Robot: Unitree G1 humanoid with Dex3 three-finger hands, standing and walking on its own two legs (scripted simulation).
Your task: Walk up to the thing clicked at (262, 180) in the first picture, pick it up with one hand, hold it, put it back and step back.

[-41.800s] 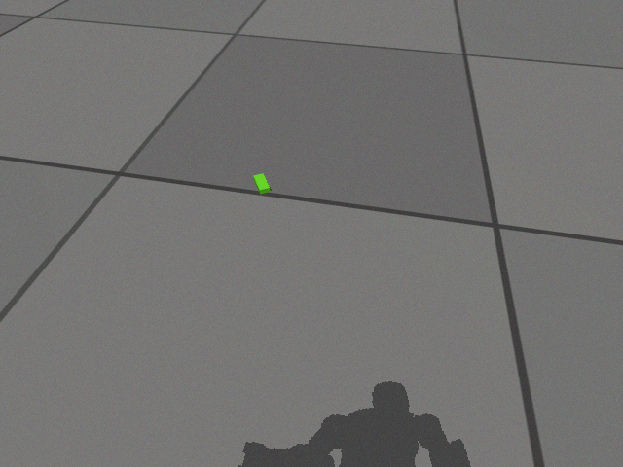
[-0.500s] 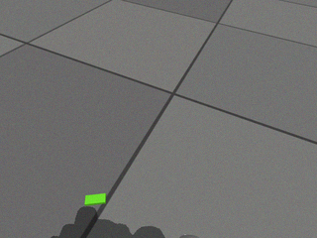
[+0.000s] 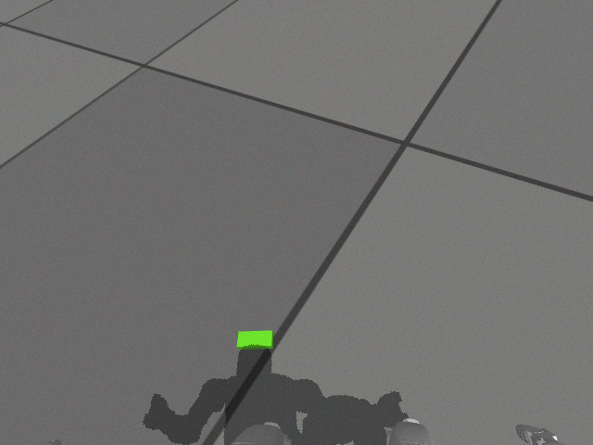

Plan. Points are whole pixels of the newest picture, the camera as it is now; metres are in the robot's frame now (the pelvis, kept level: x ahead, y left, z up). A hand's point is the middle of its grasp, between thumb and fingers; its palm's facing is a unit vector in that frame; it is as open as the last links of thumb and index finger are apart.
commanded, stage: stand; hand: left
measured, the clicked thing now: (255, 339) +0.50 +0.27 -0.71
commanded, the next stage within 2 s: none
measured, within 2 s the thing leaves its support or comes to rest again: neither
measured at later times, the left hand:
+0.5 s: hand out of the picture +0.08 +0.24 -0.11, palm faces -0.03 -0.94 -0.33, open 7.4 cm
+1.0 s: hand out of the picture +0.11 +0.26 -0.10, palm faces -0.02 -0.94 -0.35, open 7.4 cm
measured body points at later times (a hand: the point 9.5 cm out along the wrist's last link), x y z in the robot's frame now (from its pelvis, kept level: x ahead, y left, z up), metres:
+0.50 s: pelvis +0.01 -0.01 +0.04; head +0.01 -0.01 +0.49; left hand +0.08 +0.29 -0.09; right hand +0.08 -0.33 -0.09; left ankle +0.03 +0.16 -0.69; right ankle +0.04 -0.12 -0.69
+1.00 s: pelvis +0.02 +0.01 +0.05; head +0.03 +0.00 +0.50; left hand +0.11 +0.31 -0.07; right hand +0.10 -0.30 -0.08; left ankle +0.04 +0.16 -0.69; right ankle +0.04 -0.12 -0.69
